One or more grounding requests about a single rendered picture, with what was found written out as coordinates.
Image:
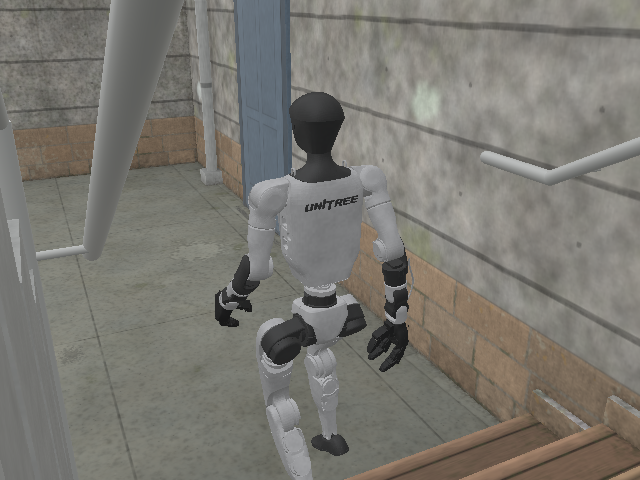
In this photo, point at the left robot forearm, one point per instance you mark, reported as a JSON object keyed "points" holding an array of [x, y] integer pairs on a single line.
{"points": [[239, 288]]}

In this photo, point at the robot left shin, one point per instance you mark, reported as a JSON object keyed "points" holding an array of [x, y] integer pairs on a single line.
{"points": [[291, 447]]}

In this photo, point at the left robot upper arm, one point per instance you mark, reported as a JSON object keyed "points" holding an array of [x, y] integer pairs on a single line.
{"points": [[266, 199]]}

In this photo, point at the humanoid robot head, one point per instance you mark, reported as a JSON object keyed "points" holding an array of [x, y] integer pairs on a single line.
{"points": [[316, 119]]}

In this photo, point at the right robot upper arm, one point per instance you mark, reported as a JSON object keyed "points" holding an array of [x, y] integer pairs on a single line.
{"points": [[388, 246]]}

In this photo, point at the robot right hand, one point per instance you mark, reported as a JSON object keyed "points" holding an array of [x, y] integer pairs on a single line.
{"points": [[385, 335]]}

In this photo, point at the robot left hand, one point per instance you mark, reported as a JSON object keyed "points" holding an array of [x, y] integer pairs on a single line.
{"points": [[223, 316]]}

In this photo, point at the right robot forearm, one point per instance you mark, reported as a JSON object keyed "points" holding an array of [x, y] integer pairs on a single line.
{"points": [[396, 293]]}

